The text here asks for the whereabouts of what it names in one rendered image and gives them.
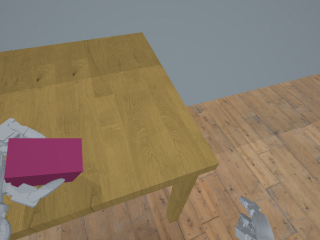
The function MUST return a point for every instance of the table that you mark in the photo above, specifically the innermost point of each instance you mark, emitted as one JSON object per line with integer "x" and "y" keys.
{"x": 137, "y": 134}

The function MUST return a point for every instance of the left robot forearm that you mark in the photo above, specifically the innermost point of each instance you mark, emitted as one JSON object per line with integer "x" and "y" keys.
{"x": 5, "y": 227}

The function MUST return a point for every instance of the right robot hand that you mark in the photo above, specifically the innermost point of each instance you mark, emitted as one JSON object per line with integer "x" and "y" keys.
{"x": 257, "y": 228}

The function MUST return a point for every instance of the left robot hand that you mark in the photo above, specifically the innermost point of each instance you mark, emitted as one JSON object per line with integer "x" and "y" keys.
{"x": 24, "y": 194}

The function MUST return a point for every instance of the sponge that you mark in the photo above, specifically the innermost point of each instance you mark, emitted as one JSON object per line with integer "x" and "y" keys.
{"x": 38, "y": 161}

